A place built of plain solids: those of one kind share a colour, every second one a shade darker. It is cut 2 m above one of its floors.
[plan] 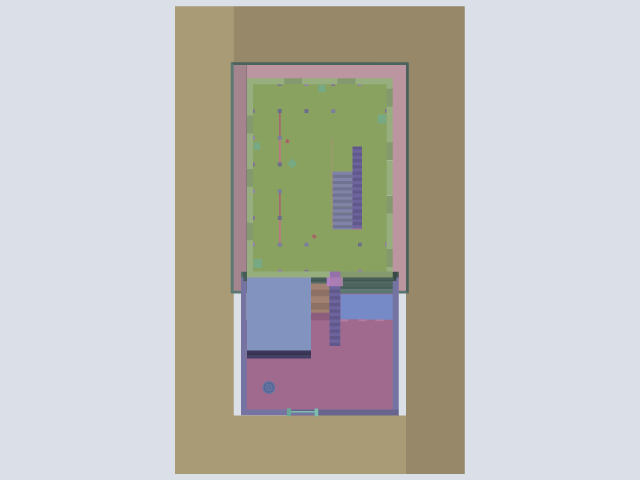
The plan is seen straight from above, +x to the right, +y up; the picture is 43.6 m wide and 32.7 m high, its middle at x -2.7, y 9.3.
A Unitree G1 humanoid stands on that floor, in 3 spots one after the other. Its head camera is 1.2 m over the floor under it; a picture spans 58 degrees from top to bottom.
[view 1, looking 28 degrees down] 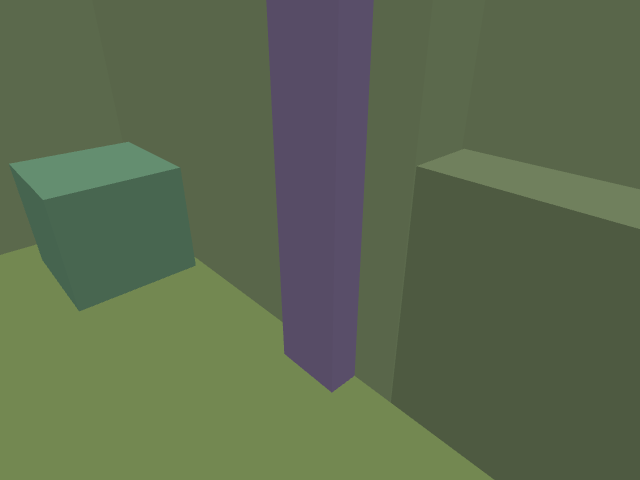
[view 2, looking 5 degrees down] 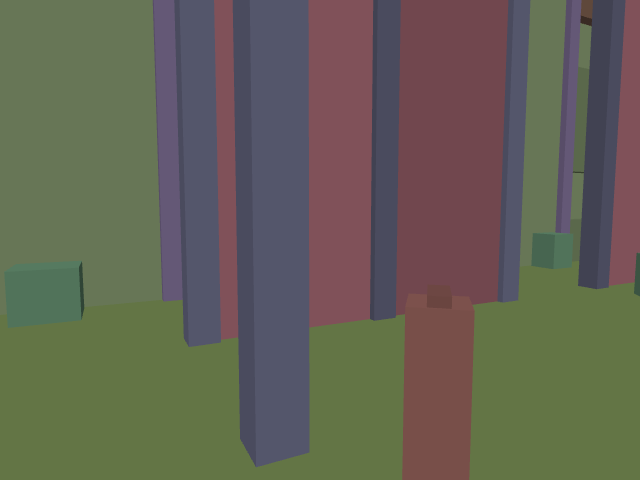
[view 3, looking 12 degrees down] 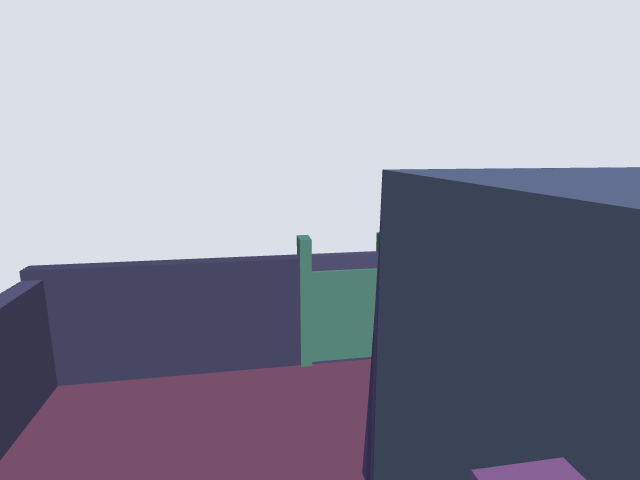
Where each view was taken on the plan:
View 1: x -6.36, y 9.89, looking -133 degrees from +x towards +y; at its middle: post_wall_storey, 1.30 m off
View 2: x -1.69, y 8.29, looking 154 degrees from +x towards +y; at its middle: screen_storey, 4.13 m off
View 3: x -1.69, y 6.74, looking -100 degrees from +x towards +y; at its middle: nothing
